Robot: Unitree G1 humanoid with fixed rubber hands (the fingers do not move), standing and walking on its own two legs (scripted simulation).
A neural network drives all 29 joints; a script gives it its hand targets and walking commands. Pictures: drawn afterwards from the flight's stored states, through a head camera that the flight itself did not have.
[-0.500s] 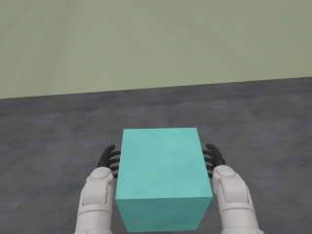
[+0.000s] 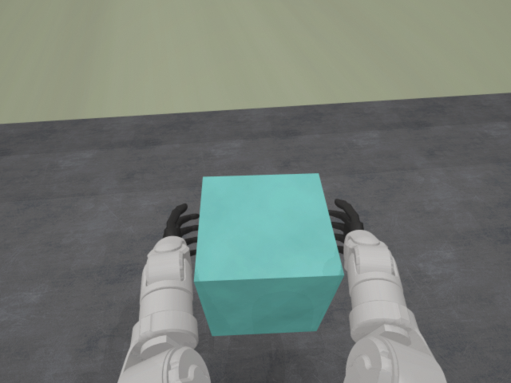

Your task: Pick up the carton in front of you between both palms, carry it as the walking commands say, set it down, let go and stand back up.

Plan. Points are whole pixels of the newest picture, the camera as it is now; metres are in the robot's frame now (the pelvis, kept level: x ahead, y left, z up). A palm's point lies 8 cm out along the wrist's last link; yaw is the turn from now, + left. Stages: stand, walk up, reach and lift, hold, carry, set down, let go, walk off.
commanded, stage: set down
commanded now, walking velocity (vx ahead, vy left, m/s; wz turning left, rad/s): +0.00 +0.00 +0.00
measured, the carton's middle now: (262, 258) +0.36 +0.01 -0.05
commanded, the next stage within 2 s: none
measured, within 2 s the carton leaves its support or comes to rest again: neither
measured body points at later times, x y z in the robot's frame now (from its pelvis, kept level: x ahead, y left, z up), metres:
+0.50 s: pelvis -0.01 -0.02 -0.11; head +0.21 -0.01 +0.29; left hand +0.40 +0.16 -0.18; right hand +0.43 -0.14 -0.19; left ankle +0.07 +0.10 -0.72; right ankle +0.04 -0.12 -0.72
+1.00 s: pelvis -0.04 -0.01 -0.24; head +0.25 +0.00 +0.11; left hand +0.44 +0.17 -0.34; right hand +0.48 -0.13 -0.34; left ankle +0.07 +0.10 -0.72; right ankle +0.04 -0.12 -0.72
